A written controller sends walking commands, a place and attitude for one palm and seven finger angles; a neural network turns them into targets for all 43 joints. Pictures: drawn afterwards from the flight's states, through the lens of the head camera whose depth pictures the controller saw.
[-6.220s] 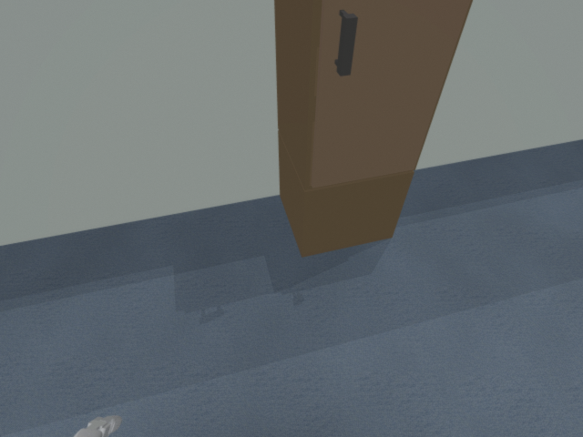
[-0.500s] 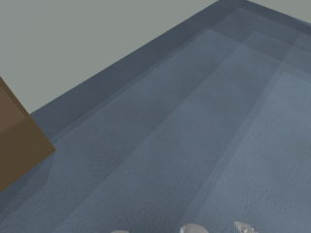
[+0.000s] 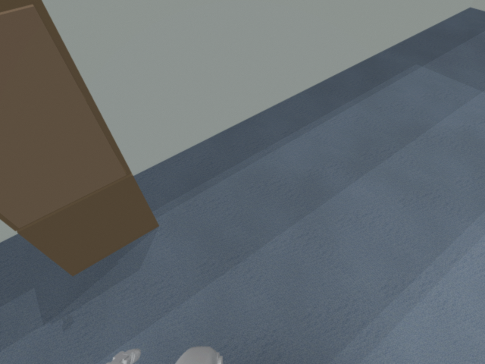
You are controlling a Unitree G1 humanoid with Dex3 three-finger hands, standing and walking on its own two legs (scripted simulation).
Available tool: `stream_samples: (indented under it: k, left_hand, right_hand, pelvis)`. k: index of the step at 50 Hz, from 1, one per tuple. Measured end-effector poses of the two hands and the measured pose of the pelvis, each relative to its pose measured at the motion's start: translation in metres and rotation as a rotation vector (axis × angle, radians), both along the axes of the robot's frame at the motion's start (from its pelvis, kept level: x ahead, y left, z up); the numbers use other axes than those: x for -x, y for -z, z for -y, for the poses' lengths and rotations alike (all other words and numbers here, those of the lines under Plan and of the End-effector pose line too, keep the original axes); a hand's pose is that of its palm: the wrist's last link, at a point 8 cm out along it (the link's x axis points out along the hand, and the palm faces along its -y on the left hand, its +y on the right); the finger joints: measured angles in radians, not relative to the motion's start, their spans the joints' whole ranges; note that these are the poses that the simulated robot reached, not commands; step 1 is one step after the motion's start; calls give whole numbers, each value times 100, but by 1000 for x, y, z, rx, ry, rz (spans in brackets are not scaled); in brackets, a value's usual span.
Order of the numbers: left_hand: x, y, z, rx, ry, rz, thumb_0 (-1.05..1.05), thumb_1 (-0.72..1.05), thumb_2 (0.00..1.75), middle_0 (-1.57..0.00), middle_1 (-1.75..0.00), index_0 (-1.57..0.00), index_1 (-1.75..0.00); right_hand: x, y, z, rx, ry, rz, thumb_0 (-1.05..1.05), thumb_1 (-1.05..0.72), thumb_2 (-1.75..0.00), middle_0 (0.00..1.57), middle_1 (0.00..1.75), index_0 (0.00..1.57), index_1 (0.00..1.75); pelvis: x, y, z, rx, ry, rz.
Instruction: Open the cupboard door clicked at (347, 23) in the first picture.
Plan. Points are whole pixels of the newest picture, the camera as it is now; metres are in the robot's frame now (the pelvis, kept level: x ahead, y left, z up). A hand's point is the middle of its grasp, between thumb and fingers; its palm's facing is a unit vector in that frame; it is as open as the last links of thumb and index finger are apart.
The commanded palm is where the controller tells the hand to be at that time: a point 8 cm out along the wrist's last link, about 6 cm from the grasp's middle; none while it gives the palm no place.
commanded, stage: turn to face it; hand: left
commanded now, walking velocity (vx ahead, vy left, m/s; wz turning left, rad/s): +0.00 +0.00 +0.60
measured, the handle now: out of the picture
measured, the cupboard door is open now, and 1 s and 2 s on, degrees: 0 0 0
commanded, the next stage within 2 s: take the last steps up to it in 0.92 s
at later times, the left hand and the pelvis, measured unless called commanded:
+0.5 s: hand out of the picture +0.01 +0.30 -0.17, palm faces +0.31 -0.92 -0.25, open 7.4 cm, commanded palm none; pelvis -0.01 +0.06 +0.00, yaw +17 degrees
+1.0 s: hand out of the picture -0.05 +0.20 -0.15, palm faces +0.52 -0.80 -0.29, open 7.4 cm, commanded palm none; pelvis -0.01 +0.00 +0.00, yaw +32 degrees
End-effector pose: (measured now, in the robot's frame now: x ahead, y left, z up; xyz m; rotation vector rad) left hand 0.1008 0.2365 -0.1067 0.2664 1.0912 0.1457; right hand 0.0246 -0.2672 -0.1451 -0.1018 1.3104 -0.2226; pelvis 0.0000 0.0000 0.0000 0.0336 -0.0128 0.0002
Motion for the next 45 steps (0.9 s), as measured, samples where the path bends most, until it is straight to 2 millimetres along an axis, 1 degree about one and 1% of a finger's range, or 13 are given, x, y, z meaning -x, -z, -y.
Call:
stream_samples:
  k: [4,7,12,15,18,21,25,28,31,34,37,40,45]
  left_hand:
    - [34,9,-9,16,-76,-51,1,90,89,-20,-30,-21,-30]
    - [63,19,-23,30,-138,-100,1,90,89,-20,-30,-21,-30]
    - [111,48,-58,57,-254,-177,1,90,89,-20,-30,-21,-30]
    - [131,57,-79,56,-306,-228,1,91,89,-20,-30,-21,-30]
    - [134,51,-91,54,-336,-226,1,91,89,-20,-30,-20,-29]
    - [126,40,-99,54,-352,-169,1,91,89,-20,-30,-20,-29]
    - [112,28,-103,46,-369,-84,1,91,89,-20,-30,-20,-29]
    - [102,21,-102,36,-382,-34,1,91,89,-20,-30,-20,-29]
    - [93,15,-96,26,-390,4,1,91,89,-20,-30,-20,-29]
    - [87,9,-84,14,-401,37,1,91,89,-20,-30,-20,-29]
    - [87,6,-68,-3,-417,64,1,91,89,-20,-30,-20,-29]
    - [101,4,-49,-23,-440,65,1,91,89,-20,-30,-20,-29]
    - [142,-2,-21,-13,-528,6,1,91,89,-20,-30,-21,-30]
  right_hand:
    - [-20,-4,-4,17,-74,-16,1,-91,-90,19,30,20,30]
    - [-45,-7,-15,35,-144,-1,1,-91,-90,19,30,20,30]
    - [-99,-11,-50,80,-275,91,1,-91,-90,19,30,20,30]
    - [-121,-20,-72,92,-327,158,1,-91,-90,19,30,20,30]
    - [-129,-30,-88,101,-358,188,1,-91,-90,19,30,20,30]
    - [-129,-35,-99,94,-388,183,1,-91,-90,20,30,20,30]
    - [-126,-34,-109,68,-416,165,1,-90,-90,20,30,20,30]
    - [-121,-30,-111,46,-429,146,1,-90,-90,20,30,20,30]
    - [-114,-23,-106,27,-435,122,1,-90,-90,20,30,20,30]
    - [-108,-14,-96,10,-443,90,1,-90,-90,20,30,20,30]
    - [-106,-2,-81,-8,-453,61,1,-90,-90,20,30,20,30]
    - [-107,9,-67,-21,-463,40,1,-90,-90,20,30,20,30]
    - [-114,6,-54,-19,-513,9,1,-91,-90,20,30,20,30]
  pelvis:
    - [1,0,-5,-2,-58,2]
    - [2,3,-13,2,-97,0]
    - [2,18,-39,30,-163,-8]
    - [5,20,-48,28,-182,-8]
    - [6,13,-55,49,-209,-5]
    - [8,5,-60,61,-244,-2]
    - [10,1,-60,63,-288,0]
    - [10,0,-56,61,-321,0]
    - [10,0,-49,57,-352,0]
    - [10,2,-38,52,-386,-2]
    - [10,7,-23,38,-415,-6]
    - [10,10,-10,28,-446,5]
    - [10,2,-1,0,-506,15]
